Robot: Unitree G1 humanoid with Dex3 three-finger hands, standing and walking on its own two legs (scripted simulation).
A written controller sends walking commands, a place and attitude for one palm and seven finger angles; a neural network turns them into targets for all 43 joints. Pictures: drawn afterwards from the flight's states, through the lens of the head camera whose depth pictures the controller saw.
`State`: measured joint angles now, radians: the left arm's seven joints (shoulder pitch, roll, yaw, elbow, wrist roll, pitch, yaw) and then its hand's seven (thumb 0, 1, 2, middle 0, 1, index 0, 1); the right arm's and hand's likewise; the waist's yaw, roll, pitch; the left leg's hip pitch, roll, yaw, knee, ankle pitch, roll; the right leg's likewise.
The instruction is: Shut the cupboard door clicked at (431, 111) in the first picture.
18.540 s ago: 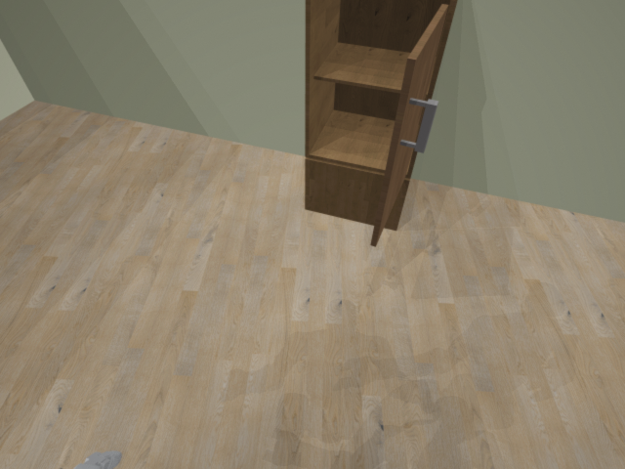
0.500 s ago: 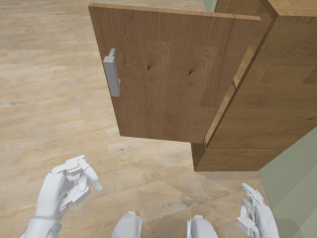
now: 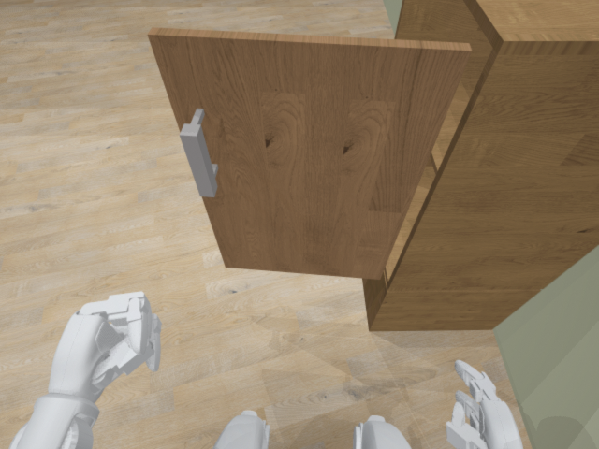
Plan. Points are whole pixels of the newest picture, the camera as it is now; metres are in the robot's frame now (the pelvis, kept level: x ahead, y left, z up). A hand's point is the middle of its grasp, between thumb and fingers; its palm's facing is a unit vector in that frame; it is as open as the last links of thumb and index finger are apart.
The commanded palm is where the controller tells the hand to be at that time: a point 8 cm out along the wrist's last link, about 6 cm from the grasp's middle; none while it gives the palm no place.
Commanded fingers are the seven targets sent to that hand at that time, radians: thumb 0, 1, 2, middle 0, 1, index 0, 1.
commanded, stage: raise the hand and make a fist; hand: left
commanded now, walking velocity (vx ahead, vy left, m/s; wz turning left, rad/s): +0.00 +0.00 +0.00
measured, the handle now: (203, 153) +0.52 +0.19 +0.07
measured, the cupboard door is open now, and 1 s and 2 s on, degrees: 84 84 84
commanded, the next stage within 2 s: bring the fist close to the handle in 0.32 s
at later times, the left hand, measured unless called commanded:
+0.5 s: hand (140, 355) +0.21 +0.19 +0.07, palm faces -0.03 -1.00 -0.06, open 3.1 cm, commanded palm +0.21 +0.24 +0.07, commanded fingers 0.00 0.90 0.90 -1.30 -1.50 -1.30 -1.50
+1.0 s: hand (188, 264) +0.33 +0.17 +0.07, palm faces -0.03 -1.00 -0.05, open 3.1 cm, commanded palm +0.32 +0.22 +0.07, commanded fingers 0.00 0.90 0.90 -1.30 -1.50 -1.30 -1.50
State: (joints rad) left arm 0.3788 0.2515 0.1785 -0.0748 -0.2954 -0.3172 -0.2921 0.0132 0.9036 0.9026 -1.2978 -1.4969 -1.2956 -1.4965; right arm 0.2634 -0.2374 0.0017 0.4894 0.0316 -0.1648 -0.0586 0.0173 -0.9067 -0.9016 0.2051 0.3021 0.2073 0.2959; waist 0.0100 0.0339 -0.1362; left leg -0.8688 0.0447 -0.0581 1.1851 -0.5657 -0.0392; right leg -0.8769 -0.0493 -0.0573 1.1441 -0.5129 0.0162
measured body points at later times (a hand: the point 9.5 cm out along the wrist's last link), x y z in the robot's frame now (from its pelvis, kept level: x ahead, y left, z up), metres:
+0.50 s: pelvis -0.01 +0.01 +0.00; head +0.04 +0.01 +0.45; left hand +0.21 +0.25 +0.07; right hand +0.17 -0.22 -0.07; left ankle +0.01 +0.14 -0.65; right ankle +0.03 -0.13 -0.65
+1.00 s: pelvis -0.01 +0.00 +0.01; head +0.06 +0.00 +0.46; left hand +0.32 +0.22 +0.07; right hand +0.13 -0.25 -0.09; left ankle +0.01 +0.14 -0.65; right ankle +0.03 -0.13 -0.65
